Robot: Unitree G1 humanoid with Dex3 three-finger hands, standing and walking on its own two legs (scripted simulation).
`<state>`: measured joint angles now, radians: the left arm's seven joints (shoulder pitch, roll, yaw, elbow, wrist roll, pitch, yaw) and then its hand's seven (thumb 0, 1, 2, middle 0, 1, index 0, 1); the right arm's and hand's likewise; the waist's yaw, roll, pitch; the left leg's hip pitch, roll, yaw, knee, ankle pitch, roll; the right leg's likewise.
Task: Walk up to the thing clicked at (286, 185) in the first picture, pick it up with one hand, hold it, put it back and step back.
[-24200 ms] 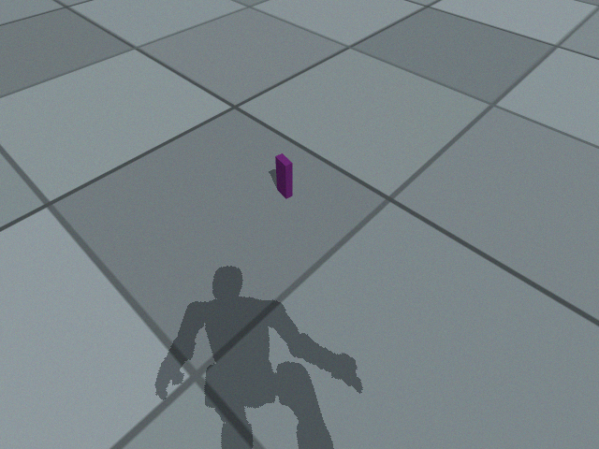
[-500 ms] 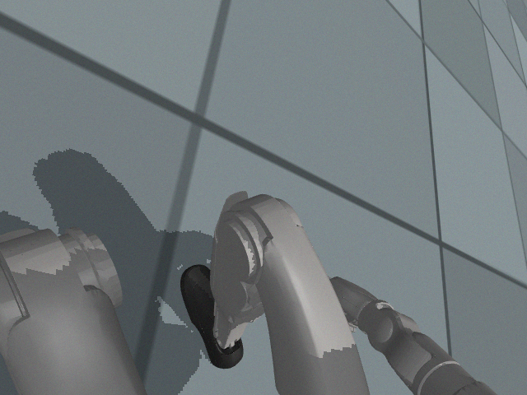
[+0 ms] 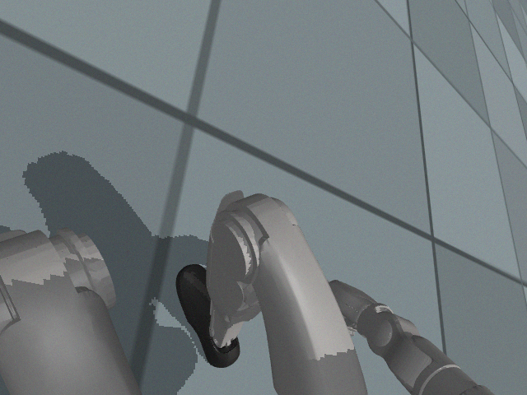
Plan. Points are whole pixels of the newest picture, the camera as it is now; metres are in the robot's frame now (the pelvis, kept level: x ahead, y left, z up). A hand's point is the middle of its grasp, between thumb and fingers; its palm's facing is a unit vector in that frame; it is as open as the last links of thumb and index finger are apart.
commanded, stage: close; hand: left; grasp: from the side
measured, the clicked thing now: out of the picture +0.43 +0.34 -0.18
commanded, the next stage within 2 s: settle in 0.08 s
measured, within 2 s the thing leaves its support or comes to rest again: leaves its support in 0.62 s
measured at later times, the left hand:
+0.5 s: hand out of the picture +0.41 +0.34 -0.17, palm faces +0.50 -0.87 +0.02, open 11.4 cm
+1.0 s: hand out of the picture +0.37 +0.37 -0.06, palm faces +0.48 -0.88 -0.05, open 11.5 cm
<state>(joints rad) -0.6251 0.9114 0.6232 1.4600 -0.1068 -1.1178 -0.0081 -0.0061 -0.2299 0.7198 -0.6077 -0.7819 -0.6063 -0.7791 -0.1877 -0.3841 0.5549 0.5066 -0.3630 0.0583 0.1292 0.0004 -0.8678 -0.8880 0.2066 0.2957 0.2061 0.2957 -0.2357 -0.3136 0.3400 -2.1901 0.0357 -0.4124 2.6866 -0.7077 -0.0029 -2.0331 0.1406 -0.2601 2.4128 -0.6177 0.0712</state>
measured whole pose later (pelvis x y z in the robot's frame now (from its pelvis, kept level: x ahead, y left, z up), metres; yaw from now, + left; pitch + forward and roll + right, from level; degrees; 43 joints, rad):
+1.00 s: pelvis +0.01 -0.01 +0.03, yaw +4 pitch +20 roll -15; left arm -0.49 0.67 0.50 0.97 -0.15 -0.78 -0.11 -0.01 -0.61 1.04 -0.65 -1.11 -0.65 -1.11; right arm -0.06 -0.33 0.30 0.58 -0.22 0.07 0.11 0.00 -0.89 -0.89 0.21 0.30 0.21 0.30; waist -0.14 -0.15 0.10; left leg -2.22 0.03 -0.29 2.54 -0.69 -0.01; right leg -2.07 0.07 -0.19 2.35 -0.67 0.05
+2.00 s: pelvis +0.06 -0.01 +0.29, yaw +16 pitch +27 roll -4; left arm -0.08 0.25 0.25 0.20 -0.16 -0.29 0.05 -0.01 -0.61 1.08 -0.64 -1.13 -0.64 -1.13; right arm 0.13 -0.23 -0.01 0.59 0.02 -0.01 -0.04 0.01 -0.89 -0.89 0.20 0.30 0.20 0.30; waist -0.04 0.01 -0.19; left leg -1.49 0.04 -0.07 1.64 -0.63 -0.02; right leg -1.42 0.00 -0.05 1.59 -0.65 0.01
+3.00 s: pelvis +0.11 +0.00 +0.43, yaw +18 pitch +13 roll -2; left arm -0.10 0.18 0.13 0.39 -0.10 -0.33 0.11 -0.02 -0.61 1.07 -0.67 -1.08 -0.67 -1.08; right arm 0.23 -0.20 0.01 0.64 -0.02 -0.01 -0.04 0.01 -0.90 -0.89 0.20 0.30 0.20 0.30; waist -0.03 0.01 -0.08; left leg -0.78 0.04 -0.04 1.04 -0.48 -0.02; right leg -0.73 -0.01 -0.04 1.00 -0.50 0.01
